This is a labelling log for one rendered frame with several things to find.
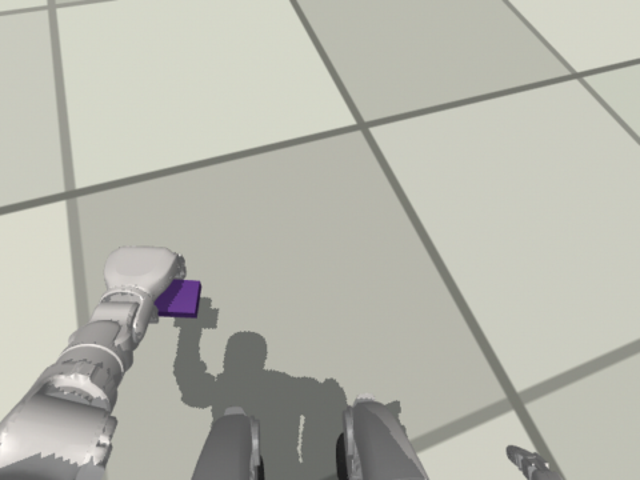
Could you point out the left robot arm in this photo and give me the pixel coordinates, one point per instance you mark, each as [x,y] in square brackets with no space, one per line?
[62,428]

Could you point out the right robot hand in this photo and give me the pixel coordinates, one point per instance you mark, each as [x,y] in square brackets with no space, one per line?
[533,466]

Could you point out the small box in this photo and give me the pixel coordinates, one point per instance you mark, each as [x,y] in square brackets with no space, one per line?
[180,299]

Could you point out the left robot hand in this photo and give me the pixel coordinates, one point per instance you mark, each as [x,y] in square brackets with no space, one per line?
[150,269]

